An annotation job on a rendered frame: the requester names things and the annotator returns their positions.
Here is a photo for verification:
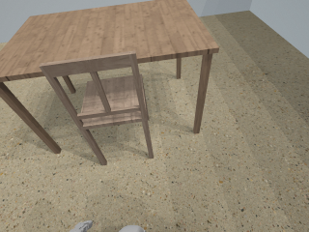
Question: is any left robot hand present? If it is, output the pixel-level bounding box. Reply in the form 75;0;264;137
70;220;93;232

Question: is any chair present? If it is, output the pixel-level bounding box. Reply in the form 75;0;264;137
39;50;154;166

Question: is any table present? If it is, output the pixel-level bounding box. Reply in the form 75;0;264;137
0;0;219;155

